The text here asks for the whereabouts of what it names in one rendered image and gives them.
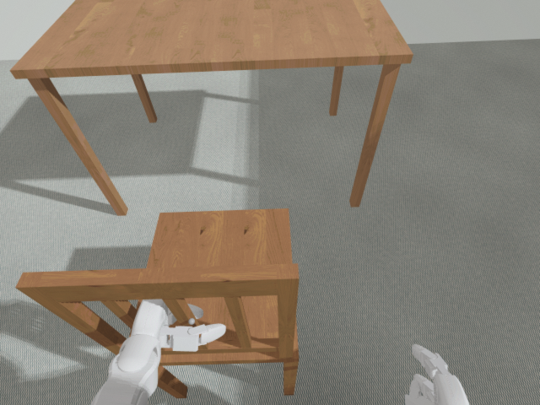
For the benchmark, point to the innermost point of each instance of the robot left hand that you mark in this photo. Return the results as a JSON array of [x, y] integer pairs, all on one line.
[[151, 317]]

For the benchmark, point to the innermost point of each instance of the chair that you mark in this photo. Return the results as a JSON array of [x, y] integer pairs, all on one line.
[[236, 265]]

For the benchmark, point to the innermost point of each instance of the robot right hand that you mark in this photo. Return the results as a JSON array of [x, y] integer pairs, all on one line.
[[446, 390]]

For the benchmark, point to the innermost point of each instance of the table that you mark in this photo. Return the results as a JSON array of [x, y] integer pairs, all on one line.
[[121, 37]]

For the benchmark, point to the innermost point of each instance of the left robot forearm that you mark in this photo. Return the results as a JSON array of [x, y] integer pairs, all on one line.
[[133, 373]]

